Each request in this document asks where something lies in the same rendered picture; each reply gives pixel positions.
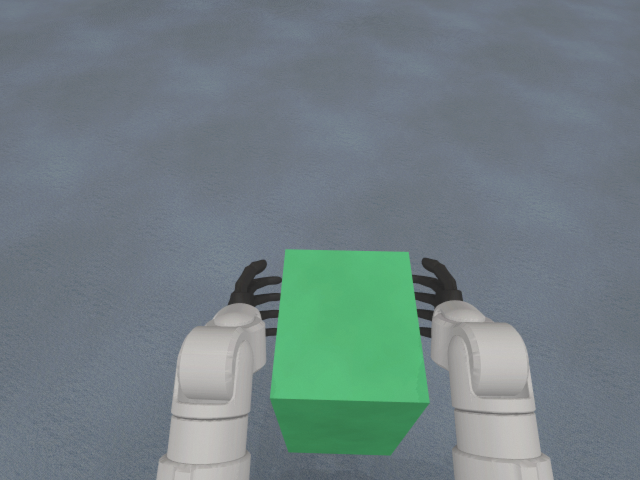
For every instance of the robot right hand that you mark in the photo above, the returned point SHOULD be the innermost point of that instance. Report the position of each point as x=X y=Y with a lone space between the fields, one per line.
x=445 y=288

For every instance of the carton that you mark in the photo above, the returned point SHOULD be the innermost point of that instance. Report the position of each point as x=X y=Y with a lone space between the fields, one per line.
x=348 y=373

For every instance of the robot left hand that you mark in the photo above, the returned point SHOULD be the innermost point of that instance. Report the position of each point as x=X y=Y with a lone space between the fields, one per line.
x=246 y=285

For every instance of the right robot forearm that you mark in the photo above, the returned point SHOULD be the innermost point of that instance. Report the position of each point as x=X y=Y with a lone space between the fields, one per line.
x=492 y=393

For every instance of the left robot forearm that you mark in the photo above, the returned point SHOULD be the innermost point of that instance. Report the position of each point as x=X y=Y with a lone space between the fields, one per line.
x=212 y=397

